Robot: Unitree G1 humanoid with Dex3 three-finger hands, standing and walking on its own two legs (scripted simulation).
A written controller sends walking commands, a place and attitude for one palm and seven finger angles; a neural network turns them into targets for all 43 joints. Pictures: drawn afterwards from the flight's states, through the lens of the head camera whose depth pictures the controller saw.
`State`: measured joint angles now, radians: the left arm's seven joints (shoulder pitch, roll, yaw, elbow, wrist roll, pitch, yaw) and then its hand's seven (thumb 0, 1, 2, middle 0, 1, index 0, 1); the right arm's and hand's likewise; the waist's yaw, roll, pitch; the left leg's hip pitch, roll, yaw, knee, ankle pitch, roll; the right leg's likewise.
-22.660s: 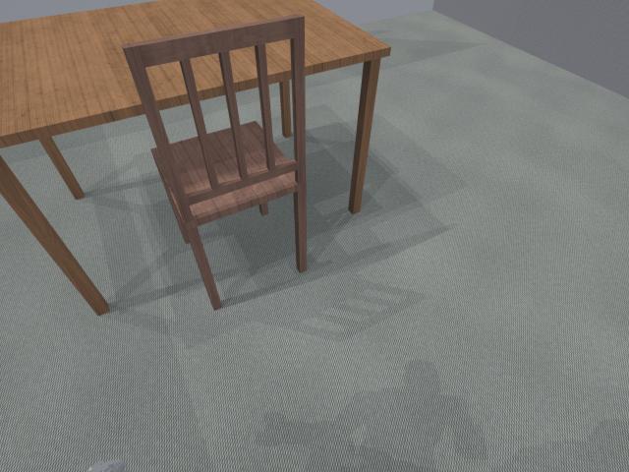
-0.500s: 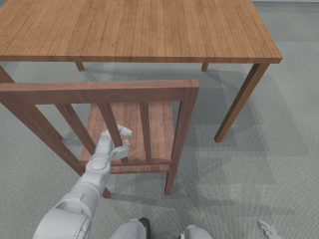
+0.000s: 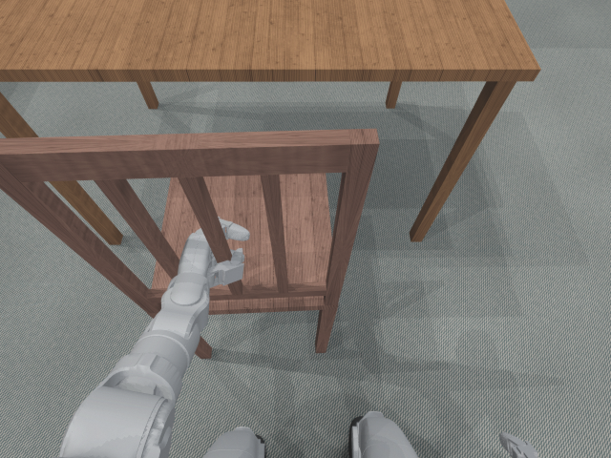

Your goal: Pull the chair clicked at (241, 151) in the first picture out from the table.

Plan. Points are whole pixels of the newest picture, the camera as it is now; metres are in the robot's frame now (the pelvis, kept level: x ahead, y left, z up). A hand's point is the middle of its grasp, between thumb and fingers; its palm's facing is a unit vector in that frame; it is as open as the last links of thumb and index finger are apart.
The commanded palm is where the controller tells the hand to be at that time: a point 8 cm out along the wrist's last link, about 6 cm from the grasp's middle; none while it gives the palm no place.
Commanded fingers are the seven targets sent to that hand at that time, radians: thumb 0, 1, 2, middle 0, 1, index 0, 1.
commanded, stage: step backward, pulling the chair out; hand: left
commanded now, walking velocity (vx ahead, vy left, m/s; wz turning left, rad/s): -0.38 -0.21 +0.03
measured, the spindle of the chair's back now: (219, 246) +0.39 +0.13 -0.03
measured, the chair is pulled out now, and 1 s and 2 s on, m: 0.22 0.39 0.60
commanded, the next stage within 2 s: stop walking, hand still on the chair in 1.54 s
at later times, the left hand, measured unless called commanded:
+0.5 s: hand (223, 328) +0.28 +0.12 -0.06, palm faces -0.01 -0.98 -0.18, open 5.2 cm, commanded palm +0.28 +0.17 -0.06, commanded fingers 0.00 0.90 0.90 -0.50 -1.45 -0.50 -1.45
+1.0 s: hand (212, 384) +0.21 +0.13 -0.06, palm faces +0.03 -0.98 -0.19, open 5.2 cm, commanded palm +0.20 +0.18 -0.05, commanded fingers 0.00 0.90 0.90 -0.50 -1.45 -0.50 -1.45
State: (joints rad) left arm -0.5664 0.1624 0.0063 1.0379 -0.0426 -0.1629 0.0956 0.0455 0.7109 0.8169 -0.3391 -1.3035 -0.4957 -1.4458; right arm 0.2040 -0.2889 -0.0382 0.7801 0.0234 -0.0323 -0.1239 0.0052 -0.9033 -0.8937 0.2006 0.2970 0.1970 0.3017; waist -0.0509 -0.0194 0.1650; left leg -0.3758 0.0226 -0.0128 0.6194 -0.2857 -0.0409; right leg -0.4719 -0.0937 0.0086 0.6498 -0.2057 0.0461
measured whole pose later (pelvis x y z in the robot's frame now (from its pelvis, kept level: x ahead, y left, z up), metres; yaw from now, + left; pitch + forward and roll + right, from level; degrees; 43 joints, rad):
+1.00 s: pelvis -0.16 -0.02 +0.00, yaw +0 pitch +2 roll -2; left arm -0.57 0.20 0.06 1.11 -0.04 -0.22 0.07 0.04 0.70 0.80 -0.38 -1.29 -0.50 -1.45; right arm 0.20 -0.20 0.00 0.79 0.02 -0.05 -0.08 0.00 -0.90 -0.89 0.20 0.30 0.20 0.30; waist -0.04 0.05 0.18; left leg -0.43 0.08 -0.03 0.65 -0.24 -0.05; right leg -0.37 0.04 0.00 0.55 -0.21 0.01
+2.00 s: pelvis -0.30 +0.01 +0.01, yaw -1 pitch -1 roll +0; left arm -0.24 0.13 -0.02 0.86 -0.04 -0.13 0.07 0.03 0.72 0.82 -0.37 -1.29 -0.50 -1.45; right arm 0.27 -0.19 0.02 0.74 0.02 -0.02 -0.09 0.01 -0.90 -0.89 0.20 0.30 0.20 0.30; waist -0.02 0.03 0.08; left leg -0.25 0.05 0.02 0.55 -0.28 -0.02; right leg -0.29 -0.01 0.01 0.51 -0.20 0.02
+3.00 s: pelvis -0.28 +0.01 -0.01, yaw +2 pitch +8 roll +0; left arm 0.00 0.16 0.00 0.46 -0.09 0.00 0.03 0.01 -0.18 0.38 -0.43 -1.29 -0.45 -1.31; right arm 0.24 -0.26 -0.02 0.64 0.04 -0.06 -0.05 0.01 -0.90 -0.89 0.20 0.30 0.20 0.30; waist -0.05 0.03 -0.06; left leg -0.51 0.02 0.00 0.75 -0.39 -0.02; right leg -0.55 -0.05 -0.01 0.76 -0.35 0.03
